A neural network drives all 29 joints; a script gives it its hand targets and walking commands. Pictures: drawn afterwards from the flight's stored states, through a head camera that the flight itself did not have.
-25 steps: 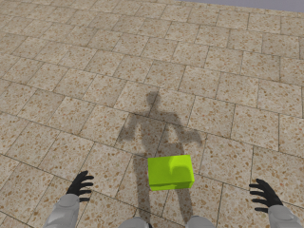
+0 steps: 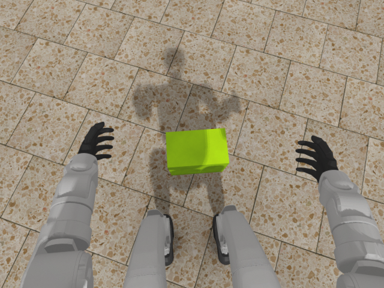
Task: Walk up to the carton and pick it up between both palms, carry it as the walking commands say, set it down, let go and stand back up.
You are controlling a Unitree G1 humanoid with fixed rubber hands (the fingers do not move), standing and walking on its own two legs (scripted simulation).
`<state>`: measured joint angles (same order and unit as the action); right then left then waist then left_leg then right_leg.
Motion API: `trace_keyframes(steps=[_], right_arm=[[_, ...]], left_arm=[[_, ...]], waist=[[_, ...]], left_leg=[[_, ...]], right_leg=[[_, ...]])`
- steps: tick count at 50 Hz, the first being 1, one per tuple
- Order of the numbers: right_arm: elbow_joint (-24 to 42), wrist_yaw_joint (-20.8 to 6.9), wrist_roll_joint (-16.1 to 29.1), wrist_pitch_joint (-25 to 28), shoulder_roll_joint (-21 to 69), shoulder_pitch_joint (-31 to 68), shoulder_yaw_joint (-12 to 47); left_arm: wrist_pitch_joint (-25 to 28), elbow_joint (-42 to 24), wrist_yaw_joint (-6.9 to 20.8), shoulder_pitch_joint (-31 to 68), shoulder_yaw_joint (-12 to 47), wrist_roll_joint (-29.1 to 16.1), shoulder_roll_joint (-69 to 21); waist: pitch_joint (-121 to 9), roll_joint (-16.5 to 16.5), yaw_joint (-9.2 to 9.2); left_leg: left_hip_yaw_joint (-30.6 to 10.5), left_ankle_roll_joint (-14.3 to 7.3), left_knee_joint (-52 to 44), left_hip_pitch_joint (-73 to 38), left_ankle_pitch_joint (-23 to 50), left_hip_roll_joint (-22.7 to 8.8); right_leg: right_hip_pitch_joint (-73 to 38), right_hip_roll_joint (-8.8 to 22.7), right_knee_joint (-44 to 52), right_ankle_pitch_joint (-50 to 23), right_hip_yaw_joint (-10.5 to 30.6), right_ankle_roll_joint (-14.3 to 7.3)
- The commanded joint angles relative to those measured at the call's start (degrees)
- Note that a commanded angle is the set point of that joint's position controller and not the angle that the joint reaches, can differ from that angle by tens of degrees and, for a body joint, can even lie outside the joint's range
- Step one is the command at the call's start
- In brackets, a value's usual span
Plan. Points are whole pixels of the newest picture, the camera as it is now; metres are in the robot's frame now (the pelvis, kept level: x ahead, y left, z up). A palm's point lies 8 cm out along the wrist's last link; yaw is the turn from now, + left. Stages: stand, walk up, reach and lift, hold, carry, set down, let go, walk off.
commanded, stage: reach and lift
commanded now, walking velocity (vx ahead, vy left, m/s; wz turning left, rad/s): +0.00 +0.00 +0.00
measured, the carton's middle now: (196, 153) +0.49 -0.03 -0.57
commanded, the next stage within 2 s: none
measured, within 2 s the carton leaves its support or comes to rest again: neither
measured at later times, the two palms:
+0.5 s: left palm (119, 118) +0.49 +0.17 -0.15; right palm (282, 117) +0.46 -0.24 -0.15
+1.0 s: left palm (125, 132) +0.48 +0.18 -0.23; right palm (266, 124) +0.48 -0.23 -0.24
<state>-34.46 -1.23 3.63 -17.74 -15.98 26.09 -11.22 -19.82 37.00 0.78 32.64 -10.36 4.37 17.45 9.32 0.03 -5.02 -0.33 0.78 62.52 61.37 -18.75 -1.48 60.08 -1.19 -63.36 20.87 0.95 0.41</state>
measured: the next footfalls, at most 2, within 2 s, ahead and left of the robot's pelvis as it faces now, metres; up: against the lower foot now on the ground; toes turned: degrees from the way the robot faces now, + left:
none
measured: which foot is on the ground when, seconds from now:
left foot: down 0.00-1.00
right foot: down 0.00-1.00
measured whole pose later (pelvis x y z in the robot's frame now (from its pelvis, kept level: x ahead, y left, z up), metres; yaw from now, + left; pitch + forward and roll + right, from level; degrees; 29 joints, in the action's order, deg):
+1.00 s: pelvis +0.00 -0.02 -0.10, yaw +0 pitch +34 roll +2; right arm -41.2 3.3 6.4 -9.4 -15.4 58.7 -13.0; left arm -9.3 38.4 -2.5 56.5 -14.4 -4.1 16.5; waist 14.2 0.3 -1.2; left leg -4.7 5.0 85.0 93.2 -25.6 1.9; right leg 93.4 -3.6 -87.7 27.9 2.2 -0.5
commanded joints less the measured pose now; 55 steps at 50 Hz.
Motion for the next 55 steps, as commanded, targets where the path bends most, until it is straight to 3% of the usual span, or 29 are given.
trace_keyframes(steps=[1,8,12,18,25,31,32,33,34,36,37,39,43,47,50,55], right_arm=[[6.0,1.2,2.2,-3.1,-10.7,23.8,-0.3],[-1.1,2.7,2.2,0.7,-10.2,38.1,-1.4],[-5.5,2.5,2.3,3.8,-10.8,43.1,-2.4],[-5.5,1.1,2.2,8.2,-12.5,49.3,-3.8],[3.8,0.0,1.3,11.1,-14.7,45.1,-6.0],[17.6,0.8,3.9,7.4,-16.2,38.6,-6.1],[20.7,1.2,4.9,6.7,-16.0,39.3,-5.4],[16.3,1.6,5.4,5.2,-14.7,39.7,-4.8],[22.6,2.0,5.4,6.6,-16.0,39.8,-5.9],[22.2,2.5,5.0,7.3,-15.2,39.5,-6.1],[19.4,2.6,4.7,7.7,-14.9,40.2,-5.8],[14.7,3.2,4.4,8.7,-10.9,40.7,-4.6],[5.2,4.1,4.2,10.0,-3.7,42.1,-2.0],[-1.1,4.9,1.7,10.5,-5.6,45.6,-2.1],[-5.6,5.5,-0.6,10.6,-8.0,50.0,-2.7],[-11.6,5.1,-1.9,11.8,-10.0,54.7,-3.7]], left_arm=[[-1.9,-4.2,-0.5,22.3,-3.5,-2.5,13.1],[3.7,4.3,0.5,38.4,-2.2,-7.1,13.5],[7.0,7.0,-0.6,42.7,-1.8,-8.4,12.0],[10.3,6.5,-3.5,44.6,-3.4,-7.6,9.8],[12.2,-8.2,-6.0,39.7,-4.4,-7.3,6.8],[8.1,-27.2,-7.0,34.1,-2.4,-10.0,7.3],[7.3,-30.2,-7.0,34.4,-2.6,-10.4,8.0],[5.9,-26.1,-6.7,34.1,-2.4,-10.6,7.7],[7.0,-30.6,-6.6,33.1,-2.4,-11.3,6.3],[8.2,-31.7,-6.2,34.0,-3.6,-11.1,6.8],[8.7,-28.4,-5.9,33.9,-3.6,-10.2,6.9],[10.1,-21.9,-5.0,32.7,-4.7,-8.9,6.9],[11.9,-10.6,-3.5,32.5,-4.8,-8.0,6.3],[13.0,-2.9,-3.1,34.2,-6.1,-8.5,7.0],[13.3,3.0,-3.5,37.8,-6.8,-7.8,7.9],[14.2,7.7,-5.0,44.3,-4.8,-7.8,6.5]], waist=[[-47.0,-0.1,1.70],[-47.1,0.8,-1.29],[-55.4,-1.3,-1.37],[-70.3,-3.6,0.61],[-99.0,-2.4,2.67],[-124.6,-1.8,0.05],[-128.6,-1.3,0.31],[-123.3,-0.8,0.64],[-124.9,0.2,0.05],[-121.1,-0.7,1.75],[-115.6,-0.3,1.97],[-106.0,1.1,4.57],[-94.3,2.2,6.42],[-87.8,3.1,6.49],[-80.9,3.6,6.09],[-68.6,4.0,4.14]], left_leg=[[-0.3,0.5,-8.8,-27.5,-7.9,2.3],[-0.1,0.5,-6.0,-14.8,-7.9,2.1],[-0.2,1.1,-4.9,-15.3,-5.9,2.1],[-0.7,1.3,-2.1,-18.9,3.6,2.7],[-0.7,0.9,1.0,-30.4,25.4,5.0],[-0.1,1.5,6.6,-41.8,37.4,6.1],[-0.2,1.5,8.3,-42.5,39.3,6.4],[-0.2,1.0,9.8,-38.2,37.4,6.3],[-0.7,1.2,10.3,-36.3,42.5,6.5],[0.0,0.9,11.3,-27.8,39.2,7.1],[0.5,1.1,12.7,-20.2,36.2,7.2],[1.9,1.2,14.3,-6.4,29.8,7.8],[3.6,1.6,16.2,9.6,18.1,7.7],[4.7,2.2,18.9,21.4,9.6,7.9],[4.9,2.3,21.5,26.8,2.2,7.2],[4.1,2.0,24.7,28.2,-3.7,5.7]], right_leg=[[-12.2,1.3,14.9,10.2,-1.4,1.6],[-8.7,1.0,13.3,10.3,-0.3,2.5],[-5.0,0.0,11.3,8.3,-1.5,2.2],[-0.1,-1.2,7.2,0.8,-4.4,1.8],[-7.0,-2.9,1.4,-21.6,-6.4,0.6],[-24.9,-3.5,-3.9,-37.3,-4.8,0.0],[-29.0,-3.3,-5.3,-41.0,-3.7,0.0],[-29.0,-3.0,-6.6,-40.8,-2.7,0.2],[-31.2,-3.0,-7.9,-48.2,-1.5,0.2],[-29.8,-2.4,-8.8,-48.5,0.4,0.8],[-29.6,-2.1,-10.2,-47.7,0.8,1.0],[-28.1,-1.9,-12.4,-46.3,2.1,1.9],[-25.1,-2.0,-14.2,-39.3,4.2,2.5],[-18.8,-2.4,-17.8,-31.4,4.2,2.9],[-6.7,-2.2,-19.3,-17.5,2.5,3.3],[16.2,-2.0,-20.2,1.3,-0.9,3.0]])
